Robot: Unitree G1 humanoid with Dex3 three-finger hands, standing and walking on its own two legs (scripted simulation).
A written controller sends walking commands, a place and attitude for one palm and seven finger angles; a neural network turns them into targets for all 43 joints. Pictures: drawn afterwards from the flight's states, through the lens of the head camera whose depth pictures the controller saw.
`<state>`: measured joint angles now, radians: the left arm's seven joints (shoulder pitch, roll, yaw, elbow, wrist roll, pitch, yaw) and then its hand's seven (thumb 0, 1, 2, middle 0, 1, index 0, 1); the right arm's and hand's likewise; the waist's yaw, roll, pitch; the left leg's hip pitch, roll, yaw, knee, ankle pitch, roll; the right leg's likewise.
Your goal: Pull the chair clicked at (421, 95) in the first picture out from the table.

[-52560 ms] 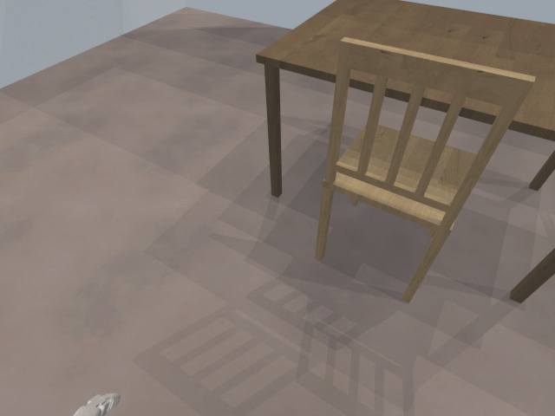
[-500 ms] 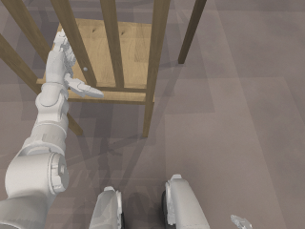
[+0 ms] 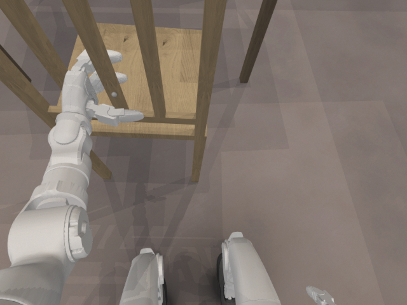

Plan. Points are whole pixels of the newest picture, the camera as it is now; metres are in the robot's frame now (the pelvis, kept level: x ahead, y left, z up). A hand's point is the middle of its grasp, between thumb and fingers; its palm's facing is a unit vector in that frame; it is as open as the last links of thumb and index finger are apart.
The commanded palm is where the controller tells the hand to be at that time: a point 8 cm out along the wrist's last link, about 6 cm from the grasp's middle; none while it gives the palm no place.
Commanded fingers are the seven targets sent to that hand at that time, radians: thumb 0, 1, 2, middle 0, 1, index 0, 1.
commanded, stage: hook a spindle and tug to test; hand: left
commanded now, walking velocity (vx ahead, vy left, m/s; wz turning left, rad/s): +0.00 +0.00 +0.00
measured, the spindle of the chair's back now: (103, 66) +0.55 +0.15 +0.06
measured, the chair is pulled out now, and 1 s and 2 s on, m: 0.30 0.35 0.46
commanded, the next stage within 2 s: step backward, pulling the chair out in 0.96 s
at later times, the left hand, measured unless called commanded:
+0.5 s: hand (117, 94) +0.50 +0.13 +0.04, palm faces -0.07 -1.00 -0.03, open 5.8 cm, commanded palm +0.47 +0.17 +0.04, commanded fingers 0.00 0.90 0.90 -0.50 -1.45 -0.50 -1.45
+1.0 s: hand (114, 112) +0.47 +0.13 +0.04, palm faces -0.10 -0.99 -0.03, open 5.8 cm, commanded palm +0.44 +0.18 +0.04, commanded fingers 0.00 0.90 0.90 -0.50 -1.45 -0.50 -1.45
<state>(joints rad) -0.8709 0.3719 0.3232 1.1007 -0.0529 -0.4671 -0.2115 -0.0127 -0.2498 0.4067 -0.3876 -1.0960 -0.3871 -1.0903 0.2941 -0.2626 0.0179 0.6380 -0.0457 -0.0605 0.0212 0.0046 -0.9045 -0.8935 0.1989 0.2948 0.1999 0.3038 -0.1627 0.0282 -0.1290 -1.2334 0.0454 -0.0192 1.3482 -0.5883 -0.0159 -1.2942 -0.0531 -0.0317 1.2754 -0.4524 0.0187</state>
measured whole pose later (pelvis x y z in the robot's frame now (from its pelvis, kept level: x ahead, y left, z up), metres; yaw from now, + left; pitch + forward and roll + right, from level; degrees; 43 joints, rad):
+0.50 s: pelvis +0.01 +0.00 +0.01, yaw +0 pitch +27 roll -1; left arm -0.78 0.32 0.31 1.01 -0.08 -0.46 -0.17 0.01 0.69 0.79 -0.36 -1.34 -0.36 -1.41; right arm 0.30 -0.26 0.00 0.64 -0.04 -0.04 0.03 0.00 -0.90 -0.89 0.20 0.29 0.20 0.30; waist -0.15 0.03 -0.14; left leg -1.18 0.05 -0.01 1.31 -0.60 -0.02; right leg -1.25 -0.05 -0.02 1.25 -0.46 0.02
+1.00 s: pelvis +0.02 +0.00 +0.01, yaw +0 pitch +25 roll -1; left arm -0.61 0.26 0.26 0.86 -0.10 -0.48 -0.21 0.00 0.68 0.80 -0.37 -1.36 -0.36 -1.42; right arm 0.25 -0.25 -0.01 0.61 -0.03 -0.06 0.02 0.01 -0.90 -0.89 0.20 0.29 0.20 0.30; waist -0.11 0.02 -0.14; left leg -1.13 0.04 -0.01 1.29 -0.60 -0.02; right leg -1.21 -0.05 -0.02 1.25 -0.48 0.02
